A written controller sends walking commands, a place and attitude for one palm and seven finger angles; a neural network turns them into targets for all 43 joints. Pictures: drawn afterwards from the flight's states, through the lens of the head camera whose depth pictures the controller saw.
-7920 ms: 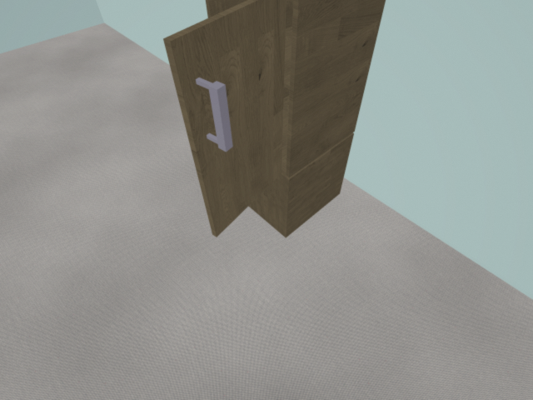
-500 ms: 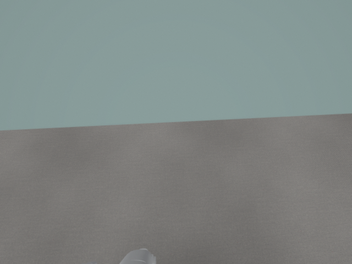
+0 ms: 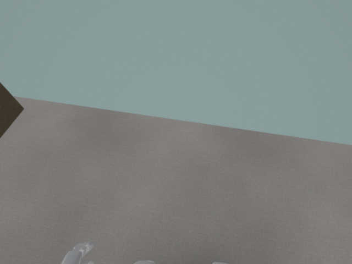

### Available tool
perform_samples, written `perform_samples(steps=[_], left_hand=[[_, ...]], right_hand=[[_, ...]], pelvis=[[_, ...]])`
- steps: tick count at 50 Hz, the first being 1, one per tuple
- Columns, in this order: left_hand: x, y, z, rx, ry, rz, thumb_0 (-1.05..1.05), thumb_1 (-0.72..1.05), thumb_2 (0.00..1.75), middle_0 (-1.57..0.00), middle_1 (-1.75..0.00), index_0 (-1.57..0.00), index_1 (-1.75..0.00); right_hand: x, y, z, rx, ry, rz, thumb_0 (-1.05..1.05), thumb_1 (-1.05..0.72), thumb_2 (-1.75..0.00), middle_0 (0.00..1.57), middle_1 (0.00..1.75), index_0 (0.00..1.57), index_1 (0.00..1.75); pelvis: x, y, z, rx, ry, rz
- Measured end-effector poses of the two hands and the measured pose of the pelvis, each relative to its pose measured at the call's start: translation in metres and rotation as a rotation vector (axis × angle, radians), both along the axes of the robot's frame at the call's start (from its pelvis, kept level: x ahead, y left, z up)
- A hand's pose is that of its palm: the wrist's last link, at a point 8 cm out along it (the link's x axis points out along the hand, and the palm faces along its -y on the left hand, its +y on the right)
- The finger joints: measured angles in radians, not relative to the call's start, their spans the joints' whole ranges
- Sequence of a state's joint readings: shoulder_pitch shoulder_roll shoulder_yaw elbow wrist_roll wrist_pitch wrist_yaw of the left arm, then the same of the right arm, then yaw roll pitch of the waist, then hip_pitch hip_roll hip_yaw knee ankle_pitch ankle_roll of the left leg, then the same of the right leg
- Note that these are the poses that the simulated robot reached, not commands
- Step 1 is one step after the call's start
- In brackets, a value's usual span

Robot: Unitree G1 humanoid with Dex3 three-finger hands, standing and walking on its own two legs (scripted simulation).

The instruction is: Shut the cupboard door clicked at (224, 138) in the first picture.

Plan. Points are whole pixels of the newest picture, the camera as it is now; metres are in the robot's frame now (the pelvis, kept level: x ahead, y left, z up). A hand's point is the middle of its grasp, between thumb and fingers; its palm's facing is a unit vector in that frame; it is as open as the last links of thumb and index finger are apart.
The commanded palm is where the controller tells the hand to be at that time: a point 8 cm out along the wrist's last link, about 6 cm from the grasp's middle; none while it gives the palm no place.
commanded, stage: walk to a spot facing it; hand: left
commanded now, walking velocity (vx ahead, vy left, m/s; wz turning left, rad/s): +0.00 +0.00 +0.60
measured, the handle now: out of the picture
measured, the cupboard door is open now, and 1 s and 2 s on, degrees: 100 100 100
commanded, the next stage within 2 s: none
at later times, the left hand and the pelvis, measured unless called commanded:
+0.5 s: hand out of the picture -0.06 +0.17 -0.16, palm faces +0.42 -0.88 -0.24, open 7.4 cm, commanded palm none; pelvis +0.05 +0.01 +0.01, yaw +22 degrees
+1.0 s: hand (62, 217) +0.24 +0.34 -0.15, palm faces +0.43 -0.89 -0.17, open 7.4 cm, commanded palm none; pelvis +0.21 +0.13 +0.01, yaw +28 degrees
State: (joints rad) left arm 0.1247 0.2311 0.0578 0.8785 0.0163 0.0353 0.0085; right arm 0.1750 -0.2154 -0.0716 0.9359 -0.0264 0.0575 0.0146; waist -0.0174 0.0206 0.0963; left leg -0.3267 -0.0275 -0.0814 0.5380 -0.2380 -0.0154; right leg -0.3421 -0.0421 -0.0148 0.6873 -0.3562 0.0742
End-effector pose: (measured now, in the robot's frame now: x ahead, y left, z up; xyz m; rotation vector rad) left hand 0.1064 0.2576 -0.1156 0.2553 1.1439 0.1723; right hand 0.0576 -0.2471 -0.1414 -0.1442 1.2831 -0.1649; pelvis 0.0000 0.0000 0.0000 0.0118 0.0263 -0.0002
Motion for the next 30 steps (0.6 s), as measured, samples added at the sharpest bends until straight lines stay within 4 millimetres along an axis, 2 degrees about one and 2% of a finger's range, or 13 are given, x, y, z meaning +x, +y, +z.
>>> perform_samples(steps=[3, 9, 13, 16, 19, 21, 26, 28, 30], left_hand=[[-0.006, -0.018, 0.003, 0.015, -0.025, 0.017, 0.01, 0.9, 0.89, -0.2, -0.3, -0.2, -0.3], [-0.04, -0.043, 0.013, -0.013, 0.003, 0.114, 0.01, 0.9, 0.89, -0.2, -0.3, -0.2, -0.3], [-0.068, -0.047, 0.012, -0.025, 0.02, 0.214, 0.0, 0.92, 0.89, -0.21, -0.3, -0.21, -0.3], [-0.096, -0.045, 0.009, -0.033, 0.056, 0.288, 0.0, 0.92, 0.89, -0.21, -0.3, -0.21, -0.3], [-0.127, -0.044, 0.004, -0.05, 0.115, 0.368, 0.0, 0.92, 0.89, -0.21, -0.3, -0.2, -0.3], [-0.149, -0.044, 0.001, -0.066, 0.166, 0.42, 0.0, 0.91, 0.89, -0.2, -0.3, -0.2, -0.3], [-0.197, -0.041, -0.011, -0.127, 0.305, 0.54, 0.01, 0.91, 0.89, -0.2, -0.3, -0.2, -0.3], [-0.21, -0.035, -0.019, -0.155, 0.356, 0.574, 0.01, 0.9, 0.89, -0.2, -0.3, -0.2, -0.3], [-0.213, -0.024, -0.03, -0.183, 0.397, 0.591, 0.01, 0.9, 0.89, -0.2, -0.3, -0.2, -0.3]], right_hand=[[0.001, -0.016, -0.012, 0.016, 0.024, 0.008, 0.01, -0.9, -0.9, 0.21, 0.3, 0.2, 0.3], [0.023, -0.034, -0.002, 0.02, 0.05, 0.089, 0.01, -0.91, -0.9, 0.2, 0.3, 0.19, 0.3], [0.05, -0.033, 0.006, 0.015, 0.049, 0.169, 0.01, -0.91, -0.9, 0.2, 0.3, 0.19, 0.3], [0.081, -0.023, 0.01, 0.01, 0.035, 0.242, 0.01, -0.91, -0.9, 0.2, 0.3, 0.19, 0.3], [0.121, -0.003, 0.014, 0.007, -0.001, 0.325, 0.01, -0.91, -0.9, 0.2, 0.3, 0.19, 0.3], [0.151, 0.018, 0.017, 0.009, -0.037, 0.385, 0.01, -0.91, -0.9, 0.2, 0.3, 0.19, 0.3], [0.229, 0.09, 0.026, 0.023, -0.158, 0.538, 0.01, -0.91, -0.9, 0.2, 0.3, 0.19, 0.3], [0.256, 0.123, 0.027, 0.028, -0.224, 0.585, 0.01, -0.91, -0.9, 0.2, 0.3, 0.19, 0.3], [0.276, 0.148, 0.024, 0.028, -0.3, 0.605, 0.01, -0.91, -0.9, 0.2, 0.3, 0.19, 0.3]], pelvis=[[0.0, -0.014, -0.004, 0.009, -0.007, 0.04], [0.008, -0.029, 0.009, 0.03, -0.021, 0.139], [0.016, -0.033, 0.013, 0.031, -0.019, 0.208], [0.024, -0.03, 0.014, 0.028, -0.018, 0.259], [0.032, -0.023, 0.014, 0.023, -0.018, 0.307], [0.039, -0.015, 0.012, 0.02, -0.018, 0.334], [0.058, 0.015, 0.005, 0.014, -0.015, 0.388], [0.068, 0.033, -0.003, 0.015, -0.014, 0.404], [0.075, 0.052, -0.014, 0.0, -0.017, 0.42]])
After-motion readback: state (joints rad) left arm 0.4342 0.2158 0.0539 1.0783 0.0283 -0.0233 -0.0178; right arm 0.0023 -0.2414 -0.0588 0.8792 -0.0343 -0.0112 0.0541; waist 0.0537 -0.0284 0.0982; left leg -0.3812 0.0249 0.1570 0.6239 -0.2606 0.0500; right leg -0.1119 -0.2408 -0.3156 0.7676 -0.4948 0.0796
